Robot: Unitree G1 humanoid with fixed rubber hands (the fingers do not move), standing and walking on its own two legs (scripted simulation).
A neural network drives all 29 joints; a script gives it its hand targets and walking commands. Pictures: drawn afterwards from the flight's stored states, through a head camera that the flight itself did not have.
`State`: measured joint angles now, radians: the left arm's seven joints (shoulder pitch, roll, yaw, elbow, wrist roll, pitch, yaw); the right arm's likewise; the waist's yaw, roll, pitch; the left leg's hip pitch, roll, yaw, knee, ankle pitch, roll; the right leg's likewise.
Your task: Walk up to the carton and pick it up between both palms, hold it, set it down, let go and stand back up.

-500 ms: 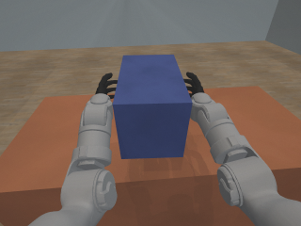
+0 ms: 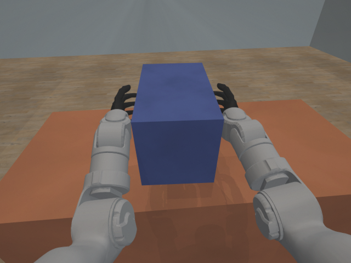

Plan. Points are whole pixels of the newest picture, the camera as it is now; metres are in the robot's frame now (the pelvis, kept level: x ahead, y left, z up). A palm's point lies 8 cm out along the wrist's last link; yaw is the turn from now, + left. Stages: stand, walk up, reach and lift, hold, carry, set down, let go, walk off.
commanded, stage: hold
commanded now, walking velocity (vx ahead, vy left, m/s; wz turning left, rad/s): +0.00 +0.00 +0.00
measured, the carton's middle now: (175, 117) +0.41 -0.01 +0.20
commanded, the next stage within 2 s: none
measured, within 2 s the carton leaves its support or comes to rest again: neither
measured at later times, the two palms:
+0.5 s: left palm (119, 116) +0.38 +0.12 +0.23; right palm (229, 113) +0.37 -0.14 +0.22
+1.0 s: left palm (118, 117) +0.38 +0.12 +0.23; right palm (228, 113) +0.37 -0.14 +0.22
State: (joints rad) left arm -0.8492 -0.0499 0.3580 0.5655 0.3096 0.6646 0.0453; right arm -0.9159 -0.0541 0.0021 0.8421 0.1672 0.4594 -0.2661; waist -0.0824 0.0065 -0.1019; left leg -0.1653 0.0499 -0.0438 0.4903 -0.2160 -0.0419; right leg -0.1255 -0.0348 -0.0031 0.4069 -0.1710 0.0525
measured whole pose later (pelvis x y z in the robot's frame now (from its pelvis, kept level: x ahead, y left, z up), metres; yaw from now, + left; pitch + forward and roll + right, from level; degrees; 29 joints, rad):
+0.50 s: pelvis +0.00 +0.00 +0.00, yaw +0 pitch -6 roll -1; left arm -0.84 -0.05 0.36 0.56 0.31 0.67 0.04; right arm -0.92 -0.05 0.00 0.84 0.17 0.46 -0.27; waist -0.08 0.01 -0.10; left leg -0.17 0.05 -0.04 0.49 -0.22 -0.04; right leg -0.13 -0.03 0.00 0.41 -0.17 0.05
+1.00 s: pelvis +0.00 +0.00 +0.00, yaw +0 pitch -6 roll -1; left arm -0.84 -0.05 0.36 0.53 0.31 0.67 0.04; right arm -0.92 -0.05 0.00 0.83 0.17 0.46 -0.26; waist -0.08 0.01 -0.09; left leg -0.16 0.05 -0.04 0.49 -0.22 -0.04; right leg -0.12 -0.03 0.00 0.41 -0.17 0.05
